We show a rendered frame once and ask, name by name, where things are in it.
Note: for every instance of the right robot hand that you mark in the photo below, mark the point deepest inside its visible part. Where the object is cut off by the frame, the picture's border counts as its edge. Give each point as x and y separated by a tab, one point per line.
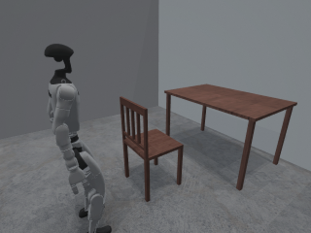
77	176

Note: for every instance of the right robot forearm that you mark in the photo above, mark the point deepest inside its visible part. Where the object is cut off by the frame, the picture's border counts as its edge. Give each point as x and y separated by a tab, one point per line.
64	142

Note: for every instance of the table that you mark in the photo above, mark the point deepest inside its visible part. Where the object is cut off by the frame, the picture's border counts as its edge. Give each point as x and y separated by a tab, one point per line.
247	105

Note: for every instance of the robot left shin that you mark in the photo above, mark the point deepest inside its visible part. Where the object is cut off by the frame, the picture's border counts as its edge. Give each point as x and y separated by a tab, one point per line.
85	194

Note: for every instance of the robot left upper arm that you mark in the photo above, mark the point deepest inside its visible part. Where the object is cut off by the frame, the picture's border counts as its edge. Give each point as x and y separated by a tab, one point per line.
49	108

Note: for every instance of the robot right upper arm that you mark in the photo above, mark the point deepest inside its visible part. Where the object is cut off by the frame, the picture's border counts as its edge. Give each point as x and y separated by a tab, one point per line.
65	97

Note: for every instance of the left robot thigh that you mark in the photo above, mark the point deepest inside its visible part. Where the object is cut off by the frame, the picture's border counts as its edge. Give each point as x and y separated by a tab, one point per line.
86	148

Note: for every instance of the chair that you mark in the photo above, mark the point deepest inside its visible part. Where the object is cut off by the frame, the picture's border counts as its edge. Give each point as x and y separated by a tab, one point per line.
149	145

